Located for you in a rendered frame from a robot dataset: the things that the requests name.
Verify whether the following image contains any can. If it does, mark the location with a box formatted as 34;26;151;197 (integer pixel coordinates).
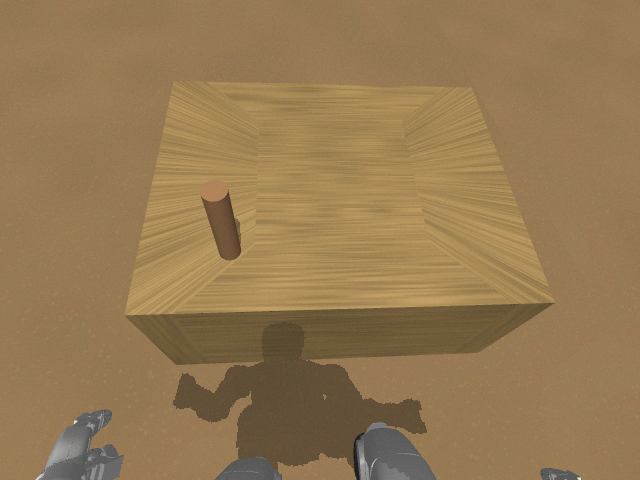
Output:
200;180;241;260

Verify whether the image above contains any left robot arm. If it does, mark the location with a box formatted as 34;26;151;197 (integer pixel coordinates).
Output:
35;462;87;480

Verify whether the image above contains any left robot hand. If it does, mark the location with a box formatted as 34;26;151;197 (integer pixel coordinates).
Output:
45;410;124;480

